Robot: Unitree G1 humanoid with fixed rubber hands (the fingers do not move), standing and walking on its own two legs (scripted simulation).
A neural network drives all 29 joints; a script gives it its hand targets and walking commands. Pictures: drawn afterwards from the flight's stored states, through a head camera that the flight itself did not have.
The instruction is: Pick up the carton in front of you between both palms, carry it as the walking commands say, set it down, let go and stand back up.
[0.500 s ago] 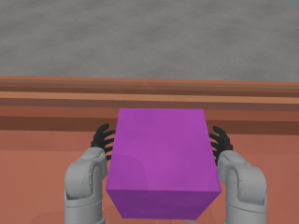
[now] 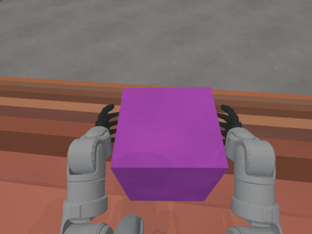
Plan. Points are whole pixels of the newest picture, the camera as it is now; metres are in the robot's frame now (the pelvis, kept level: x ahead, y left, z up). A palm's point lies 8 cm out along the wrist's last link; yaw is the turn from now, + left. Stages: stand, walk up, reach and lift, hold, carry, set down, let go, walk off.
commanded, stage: carry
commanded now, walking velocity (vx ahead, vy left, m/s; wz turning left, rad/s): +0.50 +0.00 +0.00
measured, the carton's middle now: (166, 149) +0.33 +0.02 +0.03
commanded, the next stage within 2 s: none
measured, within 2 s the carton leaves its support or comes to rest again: neither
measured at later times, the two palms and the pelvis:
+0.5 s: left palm (131, 50) +0.71 +0.16 +0.08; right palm (214, 54) +0.68 -0.14 +0.09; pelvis +0.32 +0.04 -0.01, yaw -1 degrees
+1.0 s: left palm (145, 53) +1.04 +0.16 -0.14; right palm (198, 53) +1.06 -0.14 -0.14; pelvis +0.68 -0.01 -0.24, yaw -1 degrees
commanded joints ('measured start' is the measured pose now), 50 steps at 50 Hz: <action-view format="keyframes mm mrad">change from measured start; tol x32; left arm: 1 -747 -863 -723 4 -461 -19 -250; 50 -1093 -1173 -563 211 -577 -69 -236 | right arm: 1 -703 823 684 30 393 -34 187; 18 -1136 1124 604 101 579 -38 240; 50 -959 1002 476 262 381 -64 169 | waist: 1 -8 -79 -349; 10 -73 -150 -411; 13 -136 408 -608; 18 -111 11 -511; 34 -9 176 -404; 38 104 -256 -177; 50 65 -33 -364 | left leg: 1 -132 9 21 -113 73 -2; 10 435 -158 184 -684 290 74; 13 985 215 -541 -767 313 262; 28 1069 33 -184 -403 533 137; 33 383 -34 4 -321 90 90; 36 220 -14 90 330 561 -14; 38 -154 -238 -16 794 -401 -5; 50 210 -169 98 -514 662 12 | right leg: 1 340 -260 280 -140 344 -123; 10 307 -142 62 168 856 6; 14 -425 72 241 1015 -201 60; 28 -730 20 159 405 314 69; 32 -110 41 101 -38 857 69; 37 448 -64 198 -69 667 -103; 38 449 -112 280 147 1069 -34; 40 309 -268 625 88 485 -133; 44 2 -357 776 82 606 -215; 50 52 -22 332 437 379 -18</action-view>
